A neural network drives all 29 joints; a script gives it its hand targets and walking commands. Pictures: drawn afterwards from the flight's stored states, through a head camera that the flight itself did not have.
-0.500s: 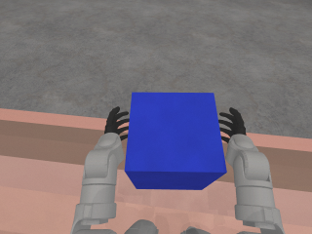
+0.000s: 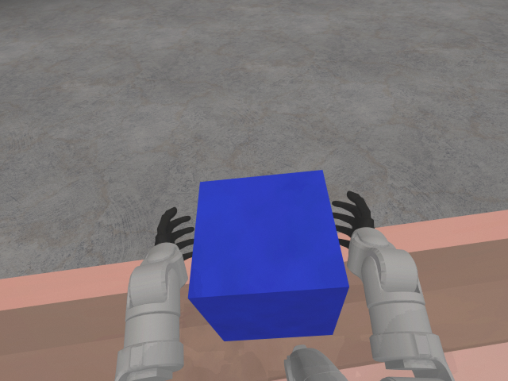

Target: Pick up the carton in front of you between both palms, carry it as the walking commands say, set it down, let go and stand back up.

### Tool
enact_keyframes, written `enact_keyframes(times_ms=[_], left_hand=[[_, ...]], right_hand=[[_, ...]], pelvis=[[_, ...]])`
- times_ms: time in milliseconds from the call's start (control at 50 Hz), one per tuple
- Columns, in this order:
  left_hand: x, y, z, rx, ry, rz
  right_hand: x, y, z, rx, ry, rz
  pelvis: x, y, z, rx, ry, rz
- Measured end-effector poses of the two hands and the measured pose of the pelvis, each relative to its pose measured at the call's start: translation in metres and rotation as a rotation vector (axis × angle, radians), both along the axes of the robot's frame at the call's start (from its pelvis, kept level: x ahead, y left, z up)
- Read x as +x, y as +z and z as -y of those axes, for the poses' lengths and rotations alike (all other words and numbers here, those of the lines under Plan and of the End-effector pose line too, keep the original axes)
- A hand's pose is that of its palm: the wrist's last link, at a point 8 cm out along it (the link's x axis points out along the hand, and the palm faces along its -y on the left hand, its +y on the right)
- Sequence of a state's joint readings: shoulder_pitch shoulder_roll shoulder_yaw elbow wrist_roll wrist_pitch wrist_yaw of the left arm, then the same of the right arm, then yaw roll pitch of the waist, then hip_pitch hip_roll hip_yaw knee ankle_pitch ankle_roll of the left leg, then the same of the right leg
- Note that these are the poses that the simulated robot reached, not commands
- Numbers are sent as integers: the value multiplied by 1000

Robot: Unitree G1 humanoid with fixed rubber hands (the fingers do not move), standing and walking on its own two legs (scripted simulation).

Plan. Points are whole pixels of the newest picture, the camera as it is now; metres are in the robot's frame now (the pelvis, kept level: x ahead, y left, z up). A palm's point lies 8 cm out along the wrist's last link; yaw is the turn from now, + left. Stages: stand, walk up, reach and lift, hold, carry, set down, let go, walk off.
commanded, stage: carry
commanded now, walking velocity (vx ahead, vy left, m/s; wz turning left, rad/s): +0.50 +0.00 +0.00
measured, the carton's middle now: (269, 262) +0.32 -0.03 -0.02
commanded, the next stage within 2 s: none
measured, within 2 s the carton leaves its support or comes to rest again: neither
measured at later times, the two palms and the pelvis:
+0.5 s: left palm (192, 166) +0.74 +0.14 -0.15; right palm (291, 157) +0.74 -0.16 -0.16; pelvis +0.43 -0.02 -0.22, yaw +1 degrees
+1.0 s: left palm (211, 149) +1.12 +0.11 -0.40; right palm (276, 135) +1.16 -0.19 -0.40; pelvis +0.83 -0.07 -0.43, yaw +0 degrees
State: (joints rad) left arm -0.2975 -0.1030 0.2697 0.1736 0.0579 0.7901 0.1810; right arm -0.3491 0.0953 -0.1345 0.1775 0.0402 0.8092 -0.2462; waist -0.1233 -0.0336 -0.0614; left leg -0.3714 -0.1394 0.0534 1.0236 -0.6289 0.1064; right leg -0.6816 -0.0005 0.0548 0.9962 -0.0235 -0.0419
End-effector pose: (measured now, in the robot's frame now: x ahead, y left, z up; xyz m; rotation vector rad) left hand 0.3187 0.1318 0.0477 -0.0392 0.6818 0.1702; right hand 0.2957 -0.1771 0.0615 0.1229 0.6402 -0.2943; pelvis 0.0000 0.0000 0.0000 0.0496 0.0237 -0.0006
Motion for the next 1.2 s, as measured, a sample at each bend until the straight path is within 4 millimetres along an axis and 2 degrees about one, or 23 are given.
enact_keyframes(times_ms=[80, 140, 200, 300, 360, 440, 520, 580, 640, 700, 760, 820, 860, 900, 960, 1040, 1140, 1200], left_hand=[[65, -41, 3, -41, 32, 37], [118, -65, 0, -51, 68, 111], [158, -90, -9, -35, 122, 116], [213, -141, -21, -49, 183, 5], [258, -162, -22, -62, 189, -11], [342, -180, -17, -48, 131, 50], [444, -205, -4, 5, 17, 154], [502, -232, 7, 79, -8, 124], [545, -265, 17, 68, -11, 58], [588, -299, 23, 28, -5, 22], [638, -331, 26, -10, 25, 42], [690, -360, 26, -20, 65, 90], [718, -379, 26, -42, 80, 96], [741, -400, 21, -41, 125, 74], [772, -432, 17, -44, 160, 0], [827, -461, 20, -63, 163, -38], [925, -484, 27, -36, 103, 26], [1000, -501, 36, -13, 20, 117]], right_hand=[[81, -33, 1, 7, 32, 44], [155, -62, -3, -3, 98, 125], [215, -94, -12, -72, 143, 103], [283, -150, -27, -22, 184, -9], [323, -176, -28, 10, 171, -25], [389, -202, -22, 25, 126, 36], [460, -225, -9, 33, 66, 143], [500, -247, 8, 1, 16, 132], [541, -273, 19, 8, -13, 76], [591, -298, 24, 12, -7, 45], [654, -322, 25, 12, 30, 72], [727, -352, 23, 1, 95, 129], [769, -375, 21, -48, 123, 122], [801, -400, 19, -83, 142, 73], [838, -438, 14, -48, 162, -3], [887, -474, 15, 7, 155, -42], [965, -507, 24, 17, 107, 21], [1021, -522, 31, 30, 61, 112]], pelvis=[[72, -42, 12, 10, -5, 9], [131, -88, 22, -15, -15, 23], [179, -115, 30, -58, 6, 2], [249, -135, 37, -71, 12, -17], [296, -149, 34, -54, 2, -25], [367, -183, 25, -43, -3, -14], [447, -238, 15, -30, 22, 12], [495, -262, 13, 9, 22, 5], [542, -279, 14, 13, 13, -1], [591, -301, 23, 9, 2, 11], [646, -335, 36, 13, -4, 14], [705, -380, 49, 4, -20, 30], [736, -401, 56, -41, -12, 21], [766, -414, 64, -49, 3, -1], [806, -424, 69, -68, 9, -13], [864, -437, 68, -51, -9, -28], [951, -474, 59, -51, -16, -23], [1015, -515, 52, -59, -15, 5]])
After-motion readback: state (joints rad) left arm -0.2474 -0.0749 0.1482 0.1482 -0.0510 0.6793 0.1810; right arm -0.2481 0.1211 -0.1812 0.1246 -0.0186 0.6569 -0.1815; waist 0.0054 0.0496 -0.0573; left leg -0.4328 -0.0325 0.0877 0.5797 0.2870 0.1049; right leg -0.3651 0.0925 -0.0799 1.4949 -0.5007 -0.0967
